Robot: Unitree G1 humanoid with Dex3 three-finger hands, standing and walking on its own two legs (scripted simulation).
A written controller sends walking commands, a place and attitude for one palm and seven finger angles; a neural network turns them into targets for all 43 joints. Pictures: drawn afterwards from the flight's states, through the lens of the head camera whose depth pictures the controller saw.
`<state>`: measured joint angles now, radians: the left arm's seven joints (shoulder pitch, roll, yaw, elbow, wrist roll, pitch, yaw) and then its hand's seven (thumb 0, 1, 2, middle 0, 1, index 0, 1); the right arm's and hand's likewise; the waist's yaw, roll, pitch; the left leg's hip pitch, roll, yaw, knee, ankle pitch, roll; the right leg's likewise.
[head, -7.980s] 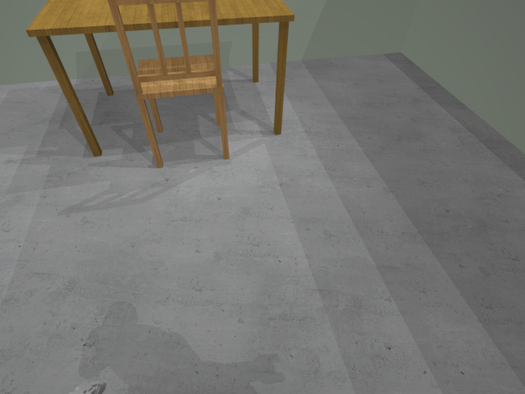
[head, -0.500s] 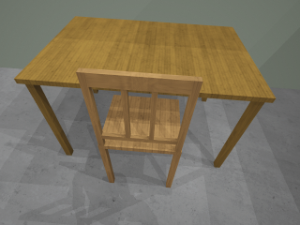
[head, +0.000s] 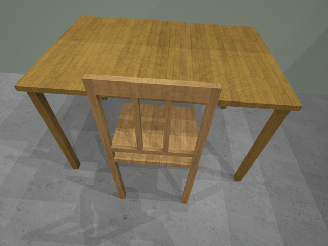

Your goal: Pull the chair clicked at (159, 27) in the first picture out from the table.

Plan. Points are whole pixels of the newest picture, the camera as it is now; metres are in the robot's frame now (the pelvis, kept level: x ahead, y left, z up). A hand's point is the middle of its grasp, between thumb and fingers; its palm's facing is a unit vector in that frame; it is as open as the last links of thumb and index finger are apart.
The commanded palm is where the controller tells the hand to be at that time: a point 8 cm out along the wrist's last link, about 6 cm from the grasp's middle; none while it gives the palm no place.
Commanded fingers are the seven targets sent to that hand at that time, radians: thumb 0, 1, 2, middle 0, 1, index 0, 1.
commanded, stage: look again from close up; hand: left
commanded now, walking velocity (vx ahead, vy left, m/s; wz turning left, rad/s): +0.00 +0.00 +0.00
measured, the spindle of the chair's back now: (138, 125) +0.53 +0.13 -0.08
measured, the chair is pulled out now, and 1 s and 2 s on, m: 0.00 0.00 0.00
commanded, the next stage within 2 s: shuffle to correct the standing spot in 1.54 s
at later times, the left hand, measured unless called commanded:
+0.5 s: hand out of the picture -0.03 +0.14 -0.18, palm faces +0.06 -0.99 -0.12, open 7.4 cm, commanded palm none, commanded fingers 0.00 0.90 0.90 -0.20 -0.30 -0.20 -0.30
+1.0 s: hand out of the picture -0.03 +0.13 -0.18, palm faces +0.07 -0.99 -0.12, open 7.4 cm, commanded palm none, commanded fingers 0.00 0.90 0.90 -0.20 -0.30 -0.20 -0.30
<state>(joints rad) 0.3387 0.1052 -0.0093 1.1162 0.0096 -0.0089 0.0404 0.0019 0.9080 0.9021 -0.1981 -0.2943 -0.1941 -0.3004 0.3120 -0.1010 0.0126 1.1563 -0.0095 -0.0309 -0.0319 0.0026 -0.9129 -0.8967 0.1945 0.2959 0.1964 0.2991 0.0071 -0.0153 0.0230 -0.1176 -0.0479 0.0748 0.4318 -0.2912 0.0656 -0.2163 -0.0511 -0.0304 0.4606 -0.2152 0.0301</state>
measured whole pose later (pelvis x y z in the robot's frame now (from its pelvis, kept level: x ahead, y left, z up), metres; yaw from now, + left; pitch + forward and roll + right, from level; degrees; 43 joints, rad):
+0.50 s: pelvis +0.01 +0.00 +0.00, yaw +0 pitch -2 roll +0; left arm 0.36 0.09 -0.01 1.12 0.01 -0.01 0.04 0.00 0.91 0.90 -0.20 -0.29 -0.19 -0.30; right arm 0.32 -0.09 0.01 1.16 -0.01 -0.04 -0.04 0.00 -0.91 -0.90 0.19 0.30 0.20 0.30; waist 0.01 -0.02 0.02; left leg -0.11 -0.04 0.07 0.42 -0.29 0.06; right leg -0.21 -0.05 -0.03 0.45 -0.22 0.03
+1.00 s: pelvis +0.01 -0.01 +0.00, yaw +0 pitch -1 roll +0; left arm 0.37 0.09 -0.01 1.12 0.01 -0.02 0.04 0.00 0.91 0.90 -0.20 -0.29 -0.19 -0.30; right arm 0.33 -0.09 0.01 1.16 -0.01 -0.03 -0.04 0.00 -0.91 -0.90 0.19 0.30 0.20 0.30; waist 0.01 -0.02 0.02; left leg -0.11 -0.04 0.07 0.41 -0.29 0.06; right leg -0.20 -0.04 -0.04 0.44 -0.22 0.02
